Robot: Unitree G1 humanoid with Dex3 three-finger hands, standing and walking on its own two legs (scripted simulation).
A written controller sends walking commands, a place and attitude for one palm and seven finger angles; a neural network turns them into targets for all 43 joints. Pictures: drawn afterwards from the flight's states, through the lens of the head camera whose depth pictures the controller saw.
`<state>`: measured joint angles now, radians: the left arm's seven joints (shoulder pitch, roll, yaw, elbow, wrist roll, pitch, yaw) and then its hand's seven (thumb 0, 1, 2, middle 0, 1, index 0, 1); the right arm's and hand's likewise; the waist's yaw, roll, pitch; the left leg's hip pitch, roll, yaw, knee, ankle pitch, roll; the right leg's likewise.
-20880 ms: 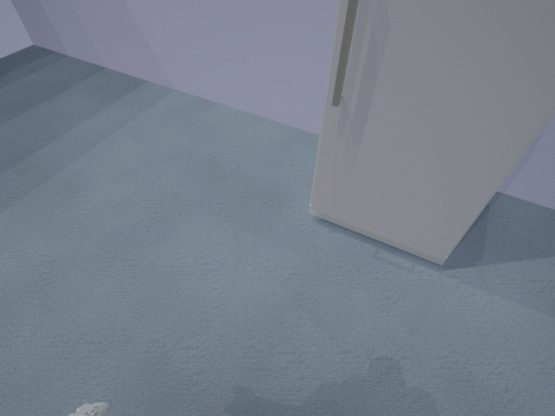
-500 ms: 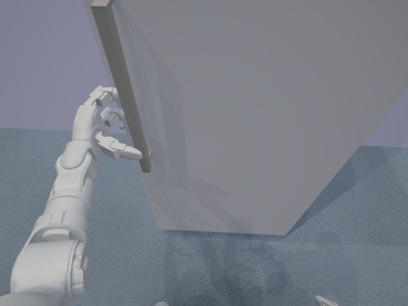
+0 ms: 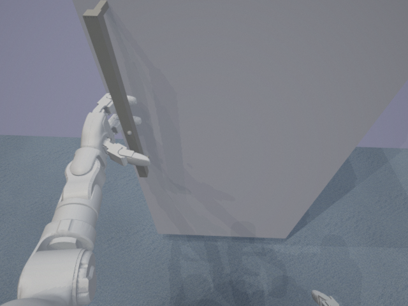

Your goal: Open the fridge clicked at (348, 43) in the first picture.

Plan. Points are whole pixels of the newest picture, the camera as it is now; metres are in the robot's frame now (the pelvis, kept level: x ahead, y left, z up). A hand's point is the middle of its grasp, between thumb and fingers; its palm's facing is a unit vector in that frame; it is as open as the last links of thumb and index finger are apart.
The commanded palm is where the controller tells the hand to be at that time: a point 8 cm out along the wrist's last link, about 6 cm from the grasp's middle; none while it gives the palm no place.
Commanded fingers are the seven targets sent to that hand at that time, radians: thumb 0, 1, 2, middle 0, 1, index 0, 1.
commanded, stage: move the hooked fingers beside the handle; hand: left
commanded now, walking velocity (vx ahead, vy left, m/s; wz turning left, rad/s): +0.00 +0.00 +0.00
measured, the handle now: (128, 111) +0.47 +0.16 +0.12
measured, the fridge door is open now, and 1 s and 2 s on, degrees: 0 0 0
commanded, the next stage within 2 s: none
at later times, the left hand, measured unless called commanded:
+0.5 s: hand (117, 134) +0.42 +0.18 +0.11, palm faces -0.03 -1.00 -0.01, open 14.0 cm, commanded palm +0.39 +0.24 +0.11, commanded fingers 0.00 -0.50 0.30 -0.30 -1.20 -0.30 -1.20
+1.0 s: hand (102, 139) +0.40 +0.20 +0.11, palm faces -0.02 -1.00 -0.01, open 14.0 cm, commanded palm +0.37 +0.26 +0.11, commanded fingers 0.00 -0.50 0.30 -0.30 -1.20 -0.30 -1.20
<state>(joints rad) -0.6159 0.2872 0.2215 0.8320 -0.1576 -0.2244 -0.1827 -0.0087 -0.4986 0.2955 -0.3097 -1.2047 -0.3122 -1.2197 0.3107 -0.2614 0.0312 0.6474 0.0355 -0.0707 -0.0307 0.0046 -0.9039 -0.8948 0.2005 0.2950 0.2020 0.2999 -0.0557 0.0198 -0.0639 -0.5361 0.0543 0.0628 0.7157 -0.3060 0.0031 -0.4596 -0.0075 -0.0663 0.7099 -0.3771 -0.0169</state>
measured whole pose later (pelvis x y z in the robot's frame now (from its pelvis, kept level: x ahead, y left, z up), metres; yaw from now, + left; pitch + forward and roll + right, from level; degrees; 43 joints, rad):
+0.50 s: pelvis +0.00 +0.00 +0.00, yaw +0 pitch +8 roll -1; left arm -0.62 0.35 0.26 0.86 -0.18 -0.22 -0.25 -0.01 -0.50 0.30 -0.30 -1.20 -0.30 -1.20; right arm 0.31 -0.28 0.03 0.64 0.04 -0.06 -0.05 0.00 -0.90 -0.89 0.20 0.29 0.20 0.30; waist -0.06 0.01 -0.05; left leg -0.54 0.05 0.06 0.71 -0.30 0.00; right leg -0.46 -0.01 -0.07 0.70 -0.37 -0.02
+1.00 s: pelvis +0.00 +0.01 +0.00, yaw +0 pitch +6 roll -1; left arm -0.51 0.35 0.27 0.73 -0.20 -0.19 -0.28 -0.01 -0.50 0.30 -0.30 -1.20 -0.30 -1.20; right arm 0.30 -0.27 0.03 0.62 0.05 -0.07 -0.05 0.01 -0.90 -0.89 0.20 0.30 0.20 0.30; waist -0.04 0.02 -0.06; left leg -0.51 0.05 0.07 0.70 -0.31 0.01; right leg -0.43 -0.01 -0.06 0.68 -0.37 0.00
